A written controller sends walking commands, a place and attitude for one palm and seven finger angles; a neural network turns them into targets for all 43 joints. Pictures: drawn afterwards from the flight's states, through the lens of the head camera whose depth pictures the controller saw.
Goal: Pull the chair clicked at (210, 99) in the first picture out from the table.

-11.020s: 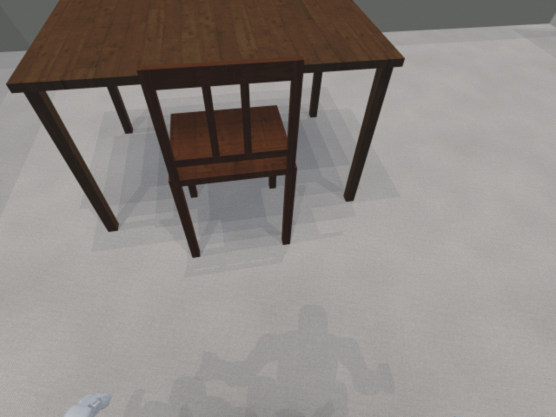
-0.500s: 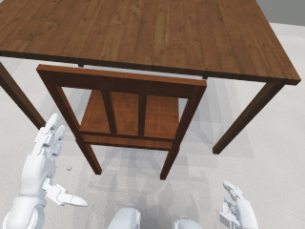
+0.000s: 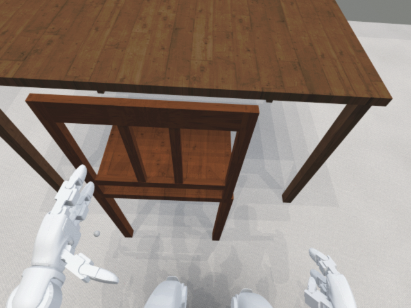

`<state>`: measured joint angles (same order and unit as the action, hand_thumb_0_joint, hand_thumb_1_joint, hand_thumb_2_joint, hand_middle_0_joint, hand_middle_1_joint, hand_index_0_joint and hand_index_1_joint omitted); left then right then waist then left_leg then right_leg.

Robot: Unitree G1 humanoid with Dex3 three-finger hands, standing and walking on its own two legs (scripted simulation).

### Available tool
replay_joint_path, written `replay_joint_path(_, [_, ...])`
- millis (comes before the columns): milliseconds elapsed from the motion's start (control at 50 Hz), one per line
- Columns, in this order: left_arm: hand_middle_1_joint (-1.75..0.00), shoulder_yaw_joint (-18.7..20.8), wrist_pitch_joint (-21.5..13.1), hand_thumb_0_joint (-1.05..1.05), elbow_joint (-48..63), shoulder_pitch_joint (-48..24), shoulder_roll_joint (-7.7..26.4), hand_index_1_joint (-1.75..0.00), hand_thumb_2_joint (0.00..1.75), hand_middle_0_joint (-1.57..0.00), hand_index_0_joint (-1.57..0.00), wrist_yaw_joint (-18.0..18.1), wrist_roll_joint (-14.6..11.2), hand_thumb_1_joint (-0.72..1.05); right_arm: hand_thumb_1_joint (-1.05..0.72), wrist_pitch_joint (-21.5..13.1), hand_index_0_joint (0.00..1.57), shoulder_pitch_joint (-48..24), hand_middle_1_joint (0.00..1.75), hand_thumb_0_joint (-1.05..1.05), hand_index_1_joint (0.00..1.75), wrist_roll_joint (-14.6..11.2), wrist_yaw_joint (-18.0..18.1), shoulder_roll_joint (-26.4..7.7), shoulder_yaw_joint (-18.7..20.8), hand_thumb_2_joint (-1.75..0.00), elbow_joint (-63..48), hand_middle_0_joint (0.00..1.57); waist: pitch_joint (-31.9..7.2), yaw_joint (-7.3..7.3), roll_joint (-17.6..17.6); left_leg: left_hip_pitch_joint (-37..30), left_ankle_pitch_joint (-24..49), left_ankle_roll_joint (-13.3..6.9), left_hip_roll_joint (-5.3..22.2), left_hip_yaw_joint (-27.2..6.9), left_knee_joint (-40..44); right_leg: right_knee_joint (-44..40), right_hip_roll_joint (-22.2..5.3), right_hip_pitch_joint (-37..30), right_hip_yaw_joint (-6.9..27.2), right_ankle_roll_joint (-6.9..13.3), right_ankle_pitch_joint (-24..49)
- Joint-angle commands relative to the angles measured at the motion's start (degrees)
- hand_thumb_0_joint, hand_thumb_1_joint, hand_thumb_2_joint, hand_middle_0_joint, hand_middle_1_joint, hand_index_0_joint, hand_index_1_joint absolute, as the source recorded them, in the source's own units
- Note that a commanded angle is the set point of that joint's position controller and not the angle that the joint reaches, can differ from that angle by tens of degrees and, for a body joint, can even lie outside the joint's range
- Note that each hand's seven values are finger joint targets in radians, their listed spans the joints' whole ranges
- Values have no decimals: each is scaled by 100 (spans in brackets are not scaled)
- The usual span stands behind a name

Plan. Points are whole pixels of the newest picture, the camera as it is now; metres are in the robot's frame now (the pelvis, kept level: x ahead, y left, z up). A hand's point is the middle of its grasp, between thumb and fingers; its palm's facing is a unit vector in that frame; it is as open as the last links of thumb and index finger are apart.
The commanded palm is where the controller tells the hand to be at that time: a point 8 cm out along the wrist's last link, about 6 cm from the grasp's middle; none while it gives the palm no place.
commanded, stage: raise the hand toward the chair's back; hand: left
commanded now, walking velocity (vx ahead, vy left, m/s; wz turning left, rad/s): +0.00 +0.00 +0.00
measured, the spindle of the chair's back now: (134, 155) +0.44 +0.19 -0.03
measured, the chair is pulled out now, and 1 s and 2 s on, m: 0.00 0.00 0.00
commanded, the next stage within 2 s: aim the fingers beside a spindle in 0.04 s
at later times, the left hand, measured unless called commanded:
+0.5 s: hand (106, 217) +0.27 +0.19 +0.04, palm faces +0.05 -1.00 -0.07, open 16.9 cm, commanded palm +0.24 +0.24 +0.03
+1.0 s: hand (119, 220) +0.27 +0.18 +0.01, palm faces -0.01 -1.00 -0.02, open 16.9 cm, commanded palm +0.26 +0.23 +0.01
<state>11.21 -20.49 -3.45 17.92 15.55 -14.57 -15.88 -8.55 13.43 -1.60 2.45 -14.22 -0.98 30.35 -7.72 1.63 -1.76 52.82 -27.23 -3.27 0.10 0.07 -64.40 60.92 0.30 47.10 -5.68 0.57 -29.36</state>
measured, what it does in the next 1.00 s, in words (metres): stands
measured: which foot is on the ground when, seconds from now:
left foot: down 0.00-1.00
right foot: down 0.00-1.00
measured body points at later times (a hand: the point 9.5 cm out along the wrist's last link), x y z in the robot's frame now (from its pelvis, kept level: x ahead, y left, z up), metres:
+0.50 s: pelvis +0.02 -0.03 -0.01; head +0.10 -0.02 +0.44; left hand +0.26 +0.24 +0.04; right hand +0.18 -0.28 -0.09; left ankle +0.04 +0.08 -0.66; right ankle +0.00 -0.12 -0.66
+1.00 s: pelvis +0.00 -0.01 -0.02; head +0.10 +0.00 +0.42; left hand +0.27 +0.23 +0.01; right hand +0.17 -0.26 -0.11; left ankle +0.04 +0.08 -0.66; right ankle +0.00 -0.12 -0.66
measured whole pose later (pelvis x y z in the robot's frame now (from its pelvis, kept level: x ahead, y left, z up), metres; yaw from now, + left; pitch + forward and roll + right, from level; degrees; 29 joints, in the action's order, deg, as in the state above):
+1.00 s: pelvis +0.00 -0.01 -0.02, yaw -1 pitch +19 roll -3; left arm 11.0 -24.6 -10.8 10.6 14.0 -14.8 -15.8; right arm -7.7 12.1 -1.1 2.2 -14.3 -0.4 31.8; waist -9.1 1.7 -1.9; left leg 59.5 -29.5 -2.3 0.7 0.1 -69.5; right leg 67.2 0.7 54.4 -5.6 1.7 -32.2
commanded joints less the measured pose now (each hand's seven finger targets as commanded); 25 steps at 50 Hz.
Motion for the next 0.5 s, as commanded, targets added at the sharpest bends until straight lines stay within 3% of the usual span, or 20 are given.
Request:
replay_joint_path(0, [-8, 617, -620, 0, 1641, -320, 913, -8, 30, -6, -6, 195, -159, -50, -90, -365, 20, -202, 30, 0, 30, 6, 96, -790, 346, -90, -814, 20, -1432, -56, -311, -1570, 1212, 249, 130, -489, 1148, -835, 95, -376, 134, 106, 843])
replay_joint_path(60, [-8, 667, -722, 0, 1224, -330, 819, -8, 30, -6, -6, 285, -163, -50, -90, -356, 20, -198, 30, 0, 30, 47, 92, -775, 346, -90, -689, 20, -1192, 2, -99, -1243, 1156, 224, 104, -422, 980, -794, 96, -313, 159, 90, 893])
replay_joint_path(120, [-8, 378, -613, 0, 733, -330, 545, -8, 30, -6, -6, 88, -146, -50, -90, -330, 20, -206, 30, 0, 30, 12, 74, -827, 347, -90, -702, 20, -1034, 89, -13, -972, 902, 195, 72, -336, 841, -825, 65, -221, 245, 61, 807])
replay_joint_path(160, [-8, 491, -509, 0, 498, -476, 753, -8, 30, -6, -6, -80, -134, -50, -90, -304, 20, -172, 30, 0, 30, -15, 100, -869, 351, -90, -675, 20, -1029, 80, -1, -837, 849, 168, 56, -292, 781, -894, 56, -327, 363, 66, 783])
replay_joint_path(240, [-8, 625, -510, 0, 1012, -644, 936, -8, 30, -6, -6, -255, -218, -50, -90, -339, 20, -160, 30, 0, 30, -22, 129, -838, 364, -90, -755, 20, -1702, -22, -211, -1113, 1438, 132, 40, -219, 707, -820, 14, -796, 453, 46, 1502])
replay_joint_path(260, [-8, 776, -563, 0, 1082, -758, 1114, -8, 30, -6, -6, -207, -215, -50, -90, -342, 20, -144, 30, 0, 30, -15, 144, -835, 368, -90, -701, 20, -1716, 10, -105, -1089, 1530, 125, 61, -236, 662, -791, 31, -828, 454, 47, 1600])
replay_joint_path(280, [-8, 728, -648, 0, 1235, -836, 1045, -8, 30, -6, -6, -180, -227, -50, -90, -365, 20, -167, 30, 0, 30, -6, 146, -803, 367, -90, -694, 20, -1775, -9, -235, -1188, 1611, 127, 66, -229, 661, -749, 29, -785, 444, 44, 1668])
replay_joint_path(320, [-8, 879, -783, 0, 1221, -684, 1068, -8, 30, -6, -6, -77, -270, -50, -90, -384, 20, -190, 30, 0, 30, 13, 124, -743, 373, -90, -618, 20, -1735, -79, -370, -1201, 1760, 150, 62, -219, 648, -706, 31, -800, 430, 62, 1811])
replay_joint_path(360, [-8, 1008, -829, 0, 1013, -347, 1071, -8, 30, -6, -6, 0, -273, -50, -90, -364, 20, -225, 30, 0, 30, 31, 93, -718, 401, -90, -570, 20, -1727, -138, -280, -1120, 1876, 153, 59, -210, 608, -657, 44, -843, 425, 58, 1972])
replay_joint_path(400, [-8, 862, -757, 0, 616, -273, 826, -8, 30, -6, -6, -22, -253, -50, -90, -301, 20, -236, 30, 0, 30, 22, 60, -722, 407, -90, -560, 20, -1550, -49, -16, -892, 1746, 153, 48, -165, 557, -641, 18, -800, 447, 7, 2002])
replay_joint_path(460, [-8, 691, -619, 0, 221, -538, 738, -8, 30, -6, -6, -178, -217, -50, -90, -249, 20, -201, 30, 0, 30, -6, 51, -795, 406, -90, -525, 20, -1260, 66, -15, -673, 1485, 143, 45, -169, 490, -681, 8, -584, 507, 7, 1749])
replay_joint_path(480, [-8, 684, -612, 0, 267, -509, 739, -8, 30, -6, -6, -237, -224, -50, -90, -257, 20, -194, 30, 0, 30, -16, 52, -812, 423, -90, -553, 20, -1406, 27, -54, -715, 1494, 139, 46, -155, 485, -662, -4, -622, 524, 0, 1766])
